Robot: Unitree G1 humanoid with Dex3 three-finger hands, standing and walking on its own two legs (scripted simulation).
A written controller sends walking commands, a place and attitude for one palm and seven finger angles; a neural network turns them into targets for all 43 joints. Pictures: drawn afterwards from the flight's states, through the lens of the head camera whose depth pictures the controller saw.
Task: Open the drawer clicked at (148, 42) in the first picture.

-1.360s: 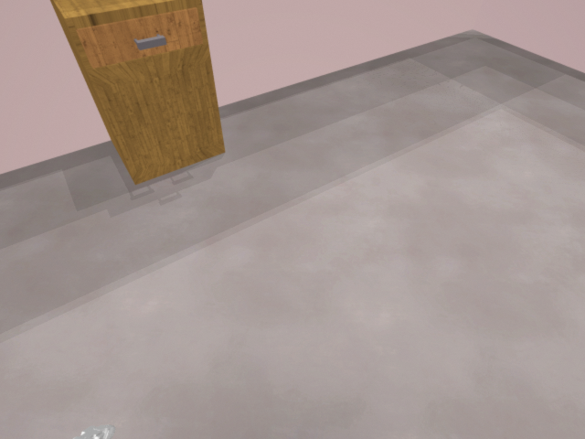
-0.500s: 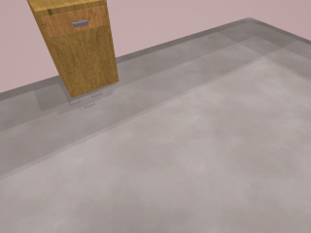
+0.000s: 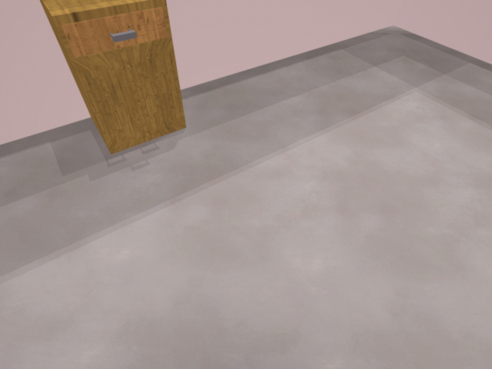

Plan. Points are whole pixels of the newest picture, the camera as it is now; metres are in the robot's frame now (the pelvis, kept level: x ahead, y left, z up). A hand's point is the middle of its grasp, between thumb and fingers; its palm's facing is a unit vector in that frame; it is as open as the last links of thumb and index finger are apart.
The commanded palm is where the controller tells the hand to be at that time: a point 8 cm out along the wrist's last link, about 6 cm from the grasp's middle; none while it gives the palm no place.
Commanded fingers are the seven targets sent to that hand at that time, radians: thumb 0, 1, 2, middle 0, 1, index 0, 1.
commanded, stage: look at it before walking up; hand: left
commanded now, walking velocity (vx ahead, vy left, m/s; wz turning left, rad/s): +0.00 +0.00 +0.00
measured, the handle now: (122, 34) +1.50 +0.67 -0.11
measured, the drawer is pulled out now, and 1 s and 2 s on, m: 0.00 0.00 0.00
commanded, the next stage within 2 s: walk to a spot facing it in 0.08 s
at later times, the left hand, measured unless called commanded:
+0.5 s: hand out of the picture +0.03 +0.21 -0.20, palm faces +0.04 -0.98 -0.18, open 7.4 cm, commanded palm none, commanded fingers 0.00 0.90 0.90 -0.20 -0.30 -0.20 -0.30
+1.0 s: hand (180, 261) +0.39 +0.18 -0.19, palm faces -0.03 -0.98 -0.21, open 7.3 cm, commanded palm none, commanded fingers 0.00 0.90 0.90 -0.20 -0.30 -0.20 -0.30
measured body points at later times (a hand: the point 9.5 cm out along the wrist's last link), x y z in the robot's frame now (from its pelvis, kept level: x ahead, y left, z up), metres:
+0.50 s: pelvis +0.06 +0.02 -0.02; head +0.05 +0.03 +0.43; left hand +0.03 +0.26 -0.18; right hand +0.06 -0.23 -0.16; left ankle +0.01 +0.11 -0.75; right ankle +0.00 -0.12 -0.75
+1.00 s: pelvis +0.27 +0.00 -0.04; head +0.30 +0.00 +0.41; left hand +0.39 +0.24 -0.18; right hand +0.12 -0.19 -0.18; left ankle +0.09 +0.12 -0.65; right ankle +0.35 -0.08 -0.75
